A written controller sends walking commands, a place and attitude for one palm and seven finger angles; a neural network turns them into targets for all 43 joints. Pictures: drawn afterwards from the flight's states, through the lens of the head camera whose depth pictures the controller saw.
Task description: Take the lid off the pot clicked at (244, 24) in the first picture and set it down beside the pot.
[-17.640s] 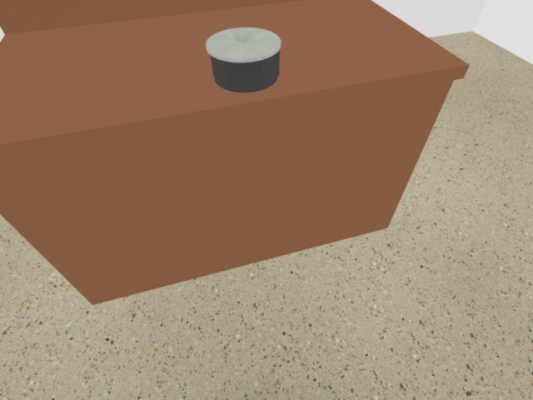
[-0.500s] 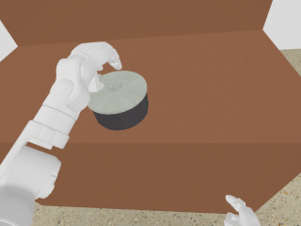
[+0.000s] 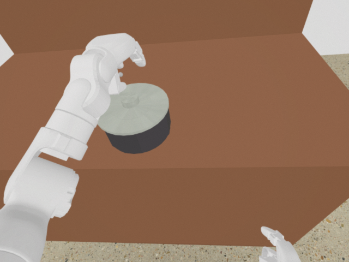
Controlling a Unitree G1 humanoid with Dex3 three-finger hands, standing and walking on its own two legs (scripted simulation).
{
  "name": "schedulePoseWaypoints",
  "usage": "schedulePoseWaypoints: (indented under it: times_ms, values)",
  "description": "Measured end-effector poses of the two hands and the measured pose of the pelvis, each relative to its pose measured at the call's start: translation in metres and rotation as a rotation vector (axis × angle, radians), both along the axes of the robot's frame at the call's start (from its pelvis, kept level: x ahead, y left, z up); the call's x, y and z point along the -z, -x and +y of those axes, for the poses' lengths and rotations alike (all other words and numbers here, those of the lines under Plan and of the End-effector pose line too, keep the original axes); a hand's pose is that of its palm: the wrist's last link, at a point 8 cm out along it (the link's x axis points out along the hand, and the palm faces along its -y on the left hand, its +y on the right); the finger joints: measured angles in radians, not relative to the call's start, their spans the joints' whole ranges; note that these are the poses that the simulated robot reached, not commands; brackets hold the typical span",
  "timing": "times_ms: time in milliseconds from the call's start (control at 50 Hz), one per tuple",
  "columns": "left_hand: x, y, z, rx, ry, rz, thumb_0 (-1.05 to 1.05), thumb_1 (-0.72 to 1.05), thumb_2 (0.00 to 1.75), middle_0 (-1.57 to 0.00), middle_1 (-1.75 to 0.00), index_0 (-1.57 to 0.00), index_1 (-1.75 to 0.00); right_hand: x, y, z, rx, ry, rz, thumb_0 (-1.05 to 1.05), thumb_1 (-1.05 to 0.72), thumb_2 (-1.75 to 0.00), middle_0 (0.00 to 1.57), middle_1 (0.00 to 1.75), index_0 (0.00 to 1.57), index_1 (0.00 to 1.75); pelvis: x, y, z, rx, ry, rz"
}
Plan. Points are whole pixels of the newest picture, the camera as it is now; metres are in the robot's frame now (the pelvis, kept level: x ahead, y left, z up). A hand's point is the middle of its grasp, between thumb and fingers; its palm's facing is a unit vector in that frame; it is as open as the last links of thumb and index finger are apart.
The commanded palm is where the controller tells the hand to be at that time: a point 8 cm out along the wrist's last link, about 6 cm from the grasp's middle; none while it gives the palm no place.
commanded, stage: move the open hand above the knob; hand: left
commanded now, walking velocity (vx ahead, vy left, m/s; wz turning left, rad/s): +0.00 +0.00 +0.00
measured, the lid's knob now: (129, 99) +0.46 +0.12 +0.15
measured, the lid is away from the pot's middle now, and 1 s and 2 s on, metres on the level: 0.00 0.00 0.00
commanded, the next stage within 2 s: lower the open fingers around the knob in 0.42 s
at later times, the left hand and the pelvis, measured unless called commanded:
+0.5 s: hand (122, 86) +0.42 +0.11 +0.22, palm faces -0.16 +0.00 -0.99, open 9.9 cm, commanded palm +0.40 +0.12 +0.28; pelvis +0.00 -0.01 +0.00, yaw +1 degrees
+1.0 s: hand (118, 98) +0.42 +0.13 +0.18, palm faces -0.24 -0.06 -0.97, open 10.0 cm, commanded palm +0.41 +0.14 +0.25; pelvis +0.00 -0.01 +0.00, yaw +0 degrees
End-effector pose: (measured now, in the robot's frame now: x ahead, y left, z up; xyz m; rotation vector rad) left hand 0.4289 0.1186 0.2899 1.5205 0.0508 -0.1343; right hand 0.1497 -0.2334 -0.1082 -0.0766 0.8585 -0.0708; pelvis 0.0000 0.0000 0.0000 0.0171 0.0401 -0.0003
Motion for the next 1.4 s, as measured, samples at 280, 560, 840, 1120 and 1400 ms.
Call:
schedulePoseWaypoints:
  times_ms: [280, 560, 840, 1120, 1400]
  values:
    - [0.005, 0.013, 0.009, -0.029, -0.015, 0.002, 0.00, -0.35, 1.62, -0.88, -0.08, -0.88, -0.09, -0.009, -0.025, 0.000, -0.040, 0.004, -0.046, 0.01, -0.90, -0.90, 0.20, 0.30, 0.20, 0.29, 0.001, 0.003, -0.007, -0.009, 0.000, -0.011]
    - [0.003, 0.016, -0.006, 0.013, -0.034, 0.009, 0.00, -0.35, 1.62, -0.88, -0.08, -0.88, -0.09, -0.008, -0.018, -0.003, -0.029, 0.010, -0.046, 0.01, -0.90, -0.90, 0.20, 0.30, 0.20, 0.29, 0.001, 0.005, -0.008, -0.013, -0.001, -0.017]
    - [0.031, 0.016, -0.004, 0.030, -0.012, 0.080, 0.00, -0.35, 1.62, -0.88, -0.08, -0.88, -0.09, -0.001, 0.003, -0.012, 0.008, 0.027, 0.004, 0.01, -0.90, -0.90, 0.20, 0.30, 0.20, 0.29, 0.001, 0.005, -0.008, -0.002, -0.001, -0.023]
    - [0.053, 0.014, 0.003, 0.024, -0.012, 0.116, 0.00, -0.35, 1.62, -0.88, -0.08, -0.86, -0.08, -0.004, -0.001, -0.011, 0.007, 0.039, 0.001, 0.01, -0.90, -0.90, 0.20, 0.30, 0.20, 0.29, 0.001, 0.003, -0.005, -0.011, 0.005, -0.017]
    - [0.064, 0.008, 0.013, -0.014, 0.017, 0.140, 0.00, -0.35, 1.62, -0.86, -0.07, -0.88, -0.09, 0.000, -0.001, -0.005, 0.004, 0.023, 0.037, 0.01, -0.90, -0.90, 0.20, 0.30, 0.20, 0.29, 0.001, -0.004, -0.001, -0.011, 0.008, -0.006]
